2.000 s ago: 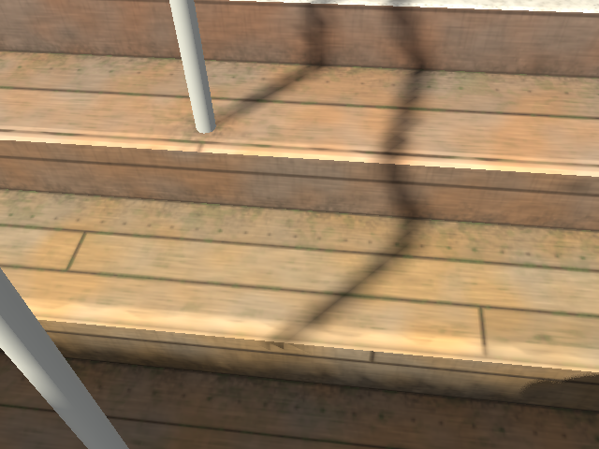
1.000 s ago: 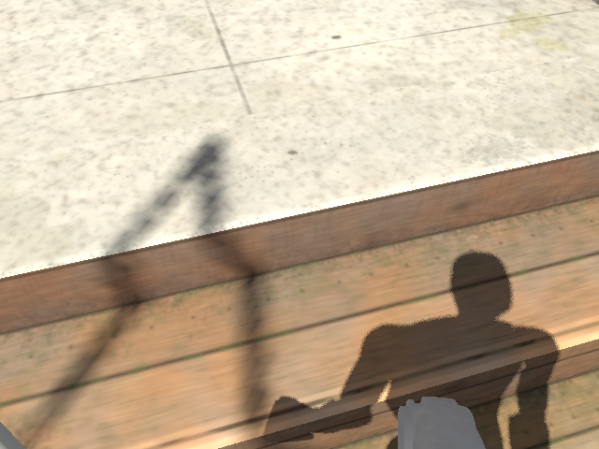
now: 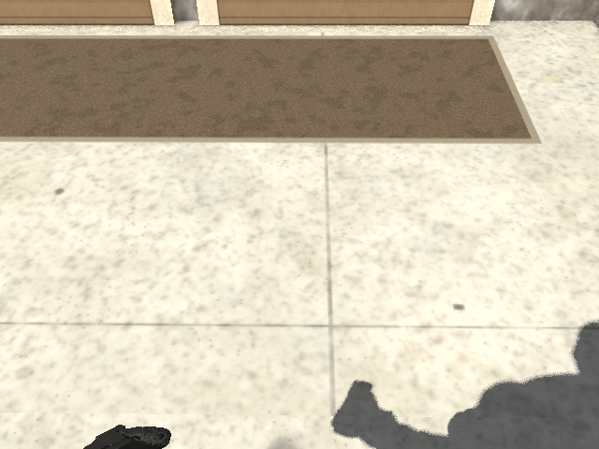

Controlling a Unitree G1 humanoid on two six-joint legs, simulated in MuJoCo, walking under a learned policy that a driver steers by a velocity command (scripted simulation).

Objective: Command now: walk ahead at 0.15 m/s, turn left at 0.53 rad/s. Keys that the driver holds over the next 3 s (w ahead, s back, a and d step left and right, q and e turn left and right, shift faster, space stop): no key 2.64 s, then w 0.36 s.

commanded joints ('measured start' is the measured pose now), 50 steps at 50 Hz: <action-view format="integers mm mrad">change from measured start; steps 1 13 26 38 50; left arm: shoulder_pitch -26 -46 -103 8 -3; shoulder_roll -5 110 12 -1 95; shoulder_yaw -21 13 -6 -25 20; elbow -66 -95 55 73 61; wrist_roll -7 15 -14 -19 -36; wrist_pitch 0 32 -61 -51 -13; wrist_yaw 22 -21 -9 -46 -7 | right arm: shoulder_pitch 79 -32 -131 -151 -301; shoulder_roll -104 -200 -219 -217 -215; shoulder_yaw -17 -67 -73 -109 -32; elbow -31 -259 -165 -136 -199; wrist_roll -29 73 26 26 78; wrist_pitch -19 -54 18 18 -12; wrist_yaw -26 22 36 -56 33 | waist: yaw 1 46 -28 25 51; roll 63 34 29 -33 53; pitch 25 -257 -32 16 -52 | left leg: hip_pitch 187 138 -273 -247 158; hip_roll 276 196 161 230 181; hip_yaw -309 -151 -150 -113 70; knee -150 -34 840 528 -118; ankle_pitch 513 1084 137 -33 390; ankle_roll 159 -12 -167 -263 -149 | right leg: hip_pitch -213 881 605 789 695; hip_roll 6 -7 -96 -209 56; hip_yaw -15 -11 -5 145 -199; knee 228 -829 -1459 -1417 -1007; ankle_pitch -94 538 130 -132 -19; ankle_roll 31 -103 -74 -139 40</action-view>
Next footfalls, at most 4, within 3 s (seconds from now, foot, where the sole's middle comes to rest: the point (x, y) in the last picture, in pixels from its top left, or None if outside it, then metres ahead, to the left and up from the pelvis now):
0.24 right None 0.30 -0.15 -0.61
0.78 left None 0.15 0.08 -0.65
1.48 left None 0.06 0.04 -0.76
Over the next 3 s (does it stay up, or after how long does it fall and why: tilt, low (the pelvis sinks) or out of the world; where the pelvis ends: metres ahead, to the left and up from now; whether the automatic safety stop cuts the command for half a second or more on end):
stays up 0.22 -0.08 0.03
